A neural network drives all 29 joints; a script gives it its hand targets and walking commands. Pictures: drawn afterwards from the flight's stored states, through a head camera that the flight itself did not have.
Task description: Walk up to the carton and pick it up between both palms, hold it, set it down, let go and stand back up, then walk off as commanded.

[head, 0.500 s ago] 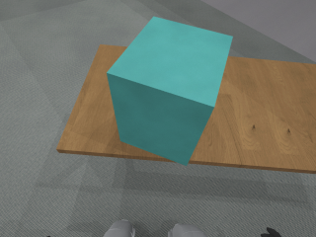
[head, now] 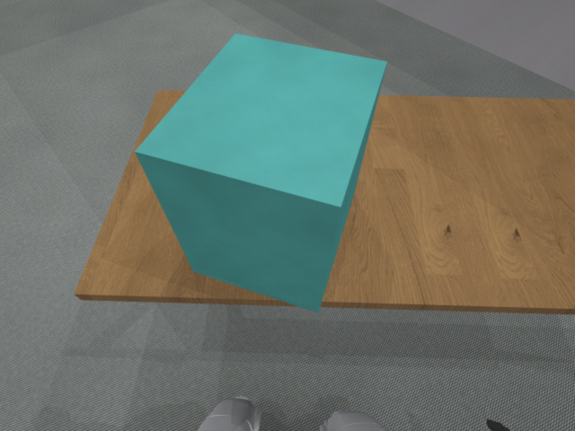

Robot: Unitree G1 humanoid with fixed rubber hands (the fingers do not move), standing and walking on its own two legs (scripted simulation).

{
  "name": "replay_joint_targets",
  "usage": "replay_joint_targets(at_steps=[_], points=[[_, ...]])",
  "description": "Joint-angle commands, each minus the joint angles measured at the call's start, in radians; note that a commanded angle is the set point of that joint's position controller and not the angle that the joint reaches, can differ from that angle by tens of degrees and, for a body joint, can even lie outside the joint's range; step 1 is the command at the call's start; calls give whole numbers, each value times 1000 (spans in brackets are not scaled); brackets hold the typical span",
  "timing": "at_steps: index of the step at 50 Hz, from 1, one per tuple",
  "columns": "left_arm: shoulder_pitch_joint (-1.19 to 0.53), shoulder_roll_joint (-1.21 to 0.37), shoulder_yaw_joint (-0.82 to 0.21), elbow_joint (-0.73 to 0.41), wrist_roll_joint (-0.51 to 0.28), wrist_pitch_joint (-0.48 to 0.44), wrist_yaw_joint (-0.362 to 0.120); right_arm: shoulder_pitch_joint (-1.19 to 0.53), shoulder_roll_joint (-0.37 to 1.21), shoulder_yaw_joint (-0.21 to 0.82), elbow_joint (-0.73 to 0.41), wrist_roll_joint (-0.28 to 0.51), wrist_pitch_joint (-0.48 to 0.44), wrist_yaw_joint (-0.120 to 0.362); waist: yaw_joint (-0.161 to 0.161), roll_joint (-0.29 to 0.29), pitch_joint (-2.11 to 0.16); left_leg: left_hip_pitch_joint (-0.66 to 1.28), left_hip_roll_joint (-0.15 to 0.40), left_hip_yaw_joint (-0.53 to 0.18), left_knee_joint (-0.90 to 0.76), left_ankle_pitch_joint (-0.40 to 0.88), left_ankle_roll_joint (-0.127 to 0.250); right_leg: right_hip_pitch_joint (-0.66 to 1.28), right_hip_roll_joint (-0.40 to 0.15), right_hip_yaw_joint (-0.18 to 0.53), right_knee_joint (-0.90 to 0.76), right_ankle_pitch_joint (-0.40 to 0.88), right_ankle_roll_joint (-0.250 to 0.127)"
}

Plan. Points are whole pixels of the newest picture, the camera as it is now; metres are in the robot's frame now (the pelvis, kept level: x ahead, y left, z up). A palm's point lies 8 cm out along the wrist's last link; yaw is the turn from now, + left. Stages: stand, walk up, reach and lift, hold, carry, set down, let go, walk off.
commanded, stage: walk up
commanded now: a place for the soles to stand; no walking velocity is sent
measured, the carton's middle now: (278, 179) +0.44 +0.03 +0.07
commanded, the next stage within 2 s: reach and lift in 0.82 s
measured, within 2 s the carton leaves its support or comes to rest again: neither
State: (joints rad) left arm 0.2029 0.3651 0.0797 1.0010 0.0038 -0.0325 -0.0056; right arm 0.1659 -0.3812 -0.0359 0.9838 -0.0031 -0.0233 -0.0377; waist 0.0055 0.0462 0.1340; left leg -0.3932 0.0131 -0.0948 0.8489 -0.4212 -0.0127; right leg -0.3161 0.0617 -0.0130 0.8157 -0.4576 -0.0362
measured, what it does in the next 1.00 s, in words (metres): stands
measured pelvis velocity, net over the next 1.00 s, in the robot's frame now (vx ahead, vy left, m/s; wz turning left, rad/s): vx -0.02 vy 0.01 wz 0.01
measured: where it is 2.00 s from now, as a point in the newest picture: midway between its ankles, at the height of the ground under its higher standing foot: outside the picture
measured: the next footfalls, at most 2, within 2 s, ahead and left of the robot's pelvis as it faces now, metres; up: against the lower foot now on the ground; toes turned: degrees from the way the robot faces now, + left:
none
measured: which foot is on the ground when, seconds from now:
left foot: down 0.00-1.00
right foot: down 0.00-1.00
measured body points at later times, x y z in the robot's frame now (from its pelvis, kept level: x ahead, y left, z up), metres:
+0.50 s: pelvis -0.02 +0.01 +0.00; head +0.01 +0.01 +0.45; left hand +0.04 +0.33 -0.12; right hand +0.08 -0.30 -0.12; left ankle +0.03 +0.14 -0.70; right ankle -0.01 -0.11 -0.70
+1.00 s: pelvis -0.02 +0.01 +0.00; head +0.01 +0.02 +0.44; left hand +0.10 +0.31 -0.12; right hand +0.11 -0.29 -0.11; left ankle +0.03 +0.14 -0.70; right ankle -0.01 -0.11 -0.70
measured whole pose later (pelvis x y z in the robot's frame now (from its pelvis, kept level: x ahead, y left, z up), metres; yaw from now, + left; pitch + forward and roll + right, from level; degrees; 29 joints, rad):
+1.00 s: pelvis -0.02 +0.01 +0.00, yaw +0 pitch -2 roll -1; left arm 0.10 0.36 0.07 0.70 0.00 0.38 0.02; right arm 0.04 -0.33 -0.11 1.05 -0.05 -0.16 0.05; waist 0.01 -0.01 0.13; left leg -0.45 -0.01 -0.09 0.87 -0.39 -0.03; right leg -0.38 0.03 -0.01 0.86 -0.44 -0.01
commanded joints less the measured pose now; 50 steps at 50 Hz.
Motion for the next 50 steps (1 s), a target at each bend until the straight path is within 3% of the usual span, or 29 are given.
replay_joint_targets(at_steps=[1,2,3,4,6,8,11,12,14,16,18,19,20,22,25,26,29,31,35,36,37,41,42,43,44,46,48,49,50], points=[[-91,206,30,-107,-24,-25,27,88,-271,-69,-7,-26,-55,-12,-63,27,-339,355,149,-200,-330,554,152,2,-150,125,27,671,4],[-123,200,23,-98,-20,-15,28,55,-287,-65,-17,-27,-55,-12,-60,45,-331,309,244,-342,-339,566,246,-30,-81,81,50,354,31],[-92,205,23,-82,-18,-9,29,7,-287,-54,-33,-24,-58,-9,-29,57,-284,275,280,-388,-348,555,287,-52,-73,56,23,121,26],[-92,209,22,-72,-14,-9,25,-13,-291,-49,-41,-25,-54,-4,-17,60,-224,197,288,-414,-363,538,290,-41,-74,73,-10,10,17],[-28,204,32,-35,-5,-13,15,-96,-258,-32,-55,-27,-47,-3,29,81,-213,105,221,-312,-317,471,227,68,-99,107,-135,108,1],[-12,231,40,-30,-9,-24,7,-115,-238,-23,-57,-15,-42,3,31,29,-243,38,119,-176,-254,363,131,168,-136,179,-247,206,-41],[-20,274,40,-29,0,-26,11,-124,-199,-14,-42,-11,-40,6,26,-4,-246,46,32,-62,-170,275,70,163,-254,317,-323,271,-115],[-67,280,40,-34,-1,-29,10,-94,-203,-18,-31,-11,-39,6,0,-26,-207,62,18,-44,-159,254,58,116,-278,324,-324,295,-128],[-79,268,38,-50,-1,-27,9,-81,-215,-26,-26,-13,-42,10,-6,-42,-223,122,29,-41,-189,259,70,61,-256,290,-311,305,-114],[-109,259,29,-54,-2,-21,8,-39,-225,-27,-13,-10,-44,13,-28,-70,-227,182,44,-91,-238,307,95,11,-209,209,-267,281,-66],[-91,224,23,-39,-4,-13,4,-57,-243,-29,-15,-17,-51,13,-6,-5,-205,155,101,-181,-292,254,130,-9,-146,154,-216,198,-30],[-91,223,25,-41,-2,-11,4,-72,-242,-28,-20,-23,-49,14,0,-12,-199,120,112,-211,-317,201,141,18,-133,133,-210,132,-23],[-68,218,25,-33,-2,-8,5,-103,-247,-27,-31,-19,-48,14,14,14,-171,96,112,-214,-322,174,136,18,-131,140,-239,107,-31],[-70,228,33,-29,5,-13,1,-108,-237,-19,-17,-17,-41,16,17,-9,-190,41,85,-187,-316,93,114,90,-149,190,-297,64,-40],[-103,253,33,-43,13,-16,1,-75,-227,-24,-4,-19,-38,20,-1,-30,-194,72,42,-131,-294,89,86,50,-196,243,-321,-39,-67],[-96,239,29,-43,10,-14,1,-73,-228,-27,-13,-22,-42,20,-1,-8,-175,92,44,-130,-314,89,81,14,-182,233,-310,1,-63],[-76,222,20,-28,9,-13,3,-98,-227,-20,-16,-17,-45,22,9,-52,-182,75,63,-154,-312,138,97,55,-162,200,-309,84,-47],[-72,244,26,-35,8,-18,3,-86,-222,-14,-18,-13,-47,20,14,-28,-214,108,53,-114,-278,250,82,68,-177,190,-301,183,-47],[-93,261,27,-42,3,-21,5,-81,-223,-17,-25,-12,-40,17,0,-47,-245,127,33,-84,-222,292,80,74,-215,236,-312,220,-69],[-107,252,25,-50,0,-18,4,-64,-216,-17,-19,-11,-39,14,-5,-84,-236,132,35,-100,-238,278,84,72,-211,220,-308,207,-68],[-116,252,27,-53,3,-15,3,-59,-231,-22,-20,-12,-41,17,-3,-32,-235,148,39,-106,-244,285,87,39,-206,220,-292,186,-61],[-102,227,23,-48,0,-9,4,-73,-222,-13,-21,-18,-48,15,2,-18,-252,131,93,-191,-320,252,119,65,-158,150,-236,181,-31],[-453,213,-23,-385,-7,165,44,-424,-41,-126,57,-157,-201,47,-79,-45,-136,-111,47,105,-170,-71,-25,-234,-81,-89,-94,-97,-28],[-484,218,-9,-464,15,273,72,-408,-103,-162,52,-172,-209,78,-76,-36,-97,-104,60,104,-133,-124,-26,-291,-91,-68,-54,-153,-34],[-473,210,-12,-500,11,360,68,-359,-122,-190,54,-173,-198,94,-83,-90,-67,-98,60,104,-90,-156,-15,-334,-104,-48,-55,-198,-38],[-453,210,13,-557,18,417,56,-315,-138,-156,-7,-122,-189,92,-72,-155,-90,68,29,121,-12,-80,9,-399,-142,-3,-123,-207,-46],[-365,209,39,-605,34,434,46,-228,-133,-133,-51,-104,-191,74,-36,-164,-168,56,37,141,-42,3,9,-271,-127,31,-129,40,8],[-373,209,41,-620,35,443,42,-218,-135,-144,-51,-98,-200,67,-59,-146,-214,79,36,134,-44,48,9,-228,-119,16,-108,141,15],[-330,208,42,-625,40,445,42,-183,-124,-148,-44,-89,-198,65,-52,-141,-234,62,31,139,-75,85,7,-145,-95,-1,-102,220,24]])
